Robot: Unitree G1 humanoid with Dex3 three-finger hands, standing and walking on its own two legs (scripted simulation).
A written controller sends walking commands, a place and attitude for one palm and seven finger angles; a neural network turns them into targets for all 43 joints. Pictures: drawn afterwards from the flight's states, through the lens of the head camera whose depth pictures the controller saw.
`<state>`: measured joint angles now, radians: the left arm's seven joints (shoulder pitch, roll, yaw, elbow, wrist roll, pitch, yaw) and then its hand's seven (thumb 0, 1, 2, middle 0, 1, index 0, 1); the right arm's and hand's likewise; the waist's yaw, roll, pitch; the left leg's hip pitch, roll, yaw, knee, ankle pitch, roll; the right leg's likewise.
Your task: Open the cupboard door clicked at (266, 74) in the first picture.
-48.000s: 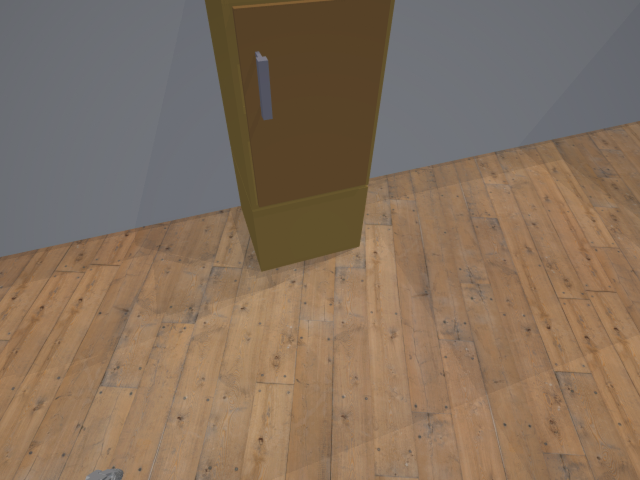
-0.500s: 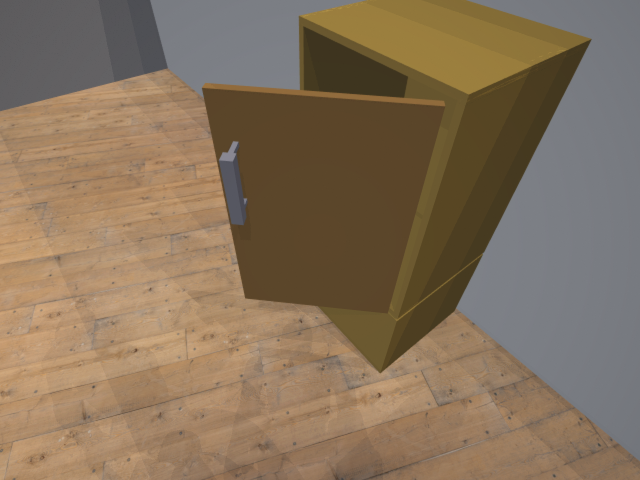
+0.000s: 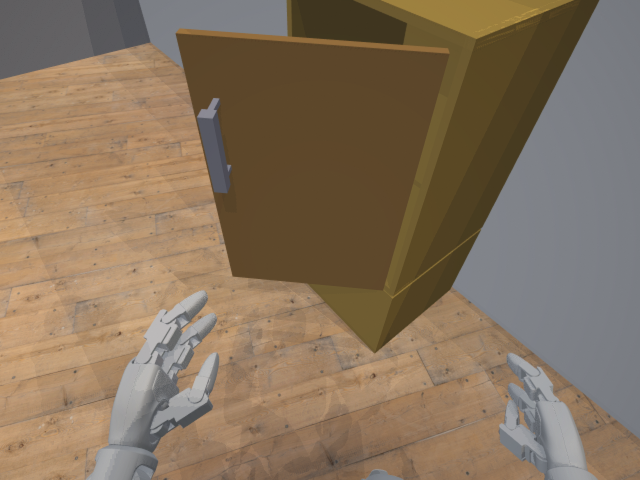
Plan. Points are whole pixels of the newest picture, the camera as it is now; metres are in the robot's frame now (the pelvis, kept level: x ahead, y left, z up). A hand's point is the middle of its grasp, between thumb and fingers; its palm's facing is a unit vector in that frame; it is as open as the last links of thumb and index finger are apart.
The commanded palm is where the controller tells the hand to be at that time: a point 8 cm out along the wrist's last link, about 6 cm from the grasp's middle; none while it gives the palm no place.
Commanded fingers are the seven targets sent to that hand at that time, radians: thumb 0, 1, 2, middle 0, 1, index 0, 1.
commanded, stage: raise the hand with hooked fingers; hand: left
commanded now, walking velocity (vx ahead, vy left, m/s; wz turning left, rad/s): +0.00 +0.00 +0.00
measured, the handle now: (218, 146) +0.61 +0.19 +0.08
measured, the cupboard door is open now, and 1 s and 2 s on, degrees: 45 45 45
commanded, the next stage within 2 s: move the hooked fingers beside the handle in 1.74 s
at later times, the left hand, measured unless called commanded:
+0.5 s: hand (142, 380) +0.23 +0.21 +0.04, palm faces -0.03 -1.00 -0.05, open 11.2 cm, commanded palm +0.20 +0.27 +0.04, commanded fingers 0.00 -0.13 0.46 -0.27 -0.96 -0.27 -0.96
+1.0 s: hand (90, 332) +0.27 +0.27 +0.07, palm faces -0.01 -1.00 -0.06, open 13.7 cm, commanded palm +0.24 +0.32 +0.08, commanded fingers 0.00 -0.50 0.30 -0.30 -1.20 -0.30 -1.20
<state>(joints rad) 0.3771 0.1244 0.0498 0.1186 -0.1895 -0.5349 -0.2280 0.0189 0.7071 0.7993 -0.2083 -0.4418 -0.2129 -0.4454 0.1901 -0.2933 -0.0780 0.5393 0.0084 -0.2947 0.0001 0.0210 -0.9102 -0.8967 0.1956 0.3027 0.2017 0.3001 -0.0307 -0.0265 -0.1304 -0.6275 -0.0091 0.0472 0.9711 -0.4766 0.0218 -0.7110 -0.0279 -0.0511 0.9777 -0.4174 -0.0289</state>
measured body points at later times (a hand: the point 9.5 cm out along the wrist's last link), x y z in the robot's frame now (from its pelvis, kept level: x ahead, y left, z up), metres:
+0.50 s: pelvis +0.02 +0.00 -0.01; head +0.08 +0.01 +0.43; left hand +0.22 +0.27 +0.04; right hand +0.18 -0.22 -0.10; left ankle +0.00 +0.11 -0.68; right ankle +0.04 -0.10 -0.68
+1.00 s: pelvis +0.02 +0.02 +0.01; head +0.06 +0.03 +0.46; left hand +0.26 +0.33 +0.08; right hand +0.20 -0.22 -0.06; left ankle +0.00 +0.11 -0.68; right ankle +0.04 -0.10 -0.68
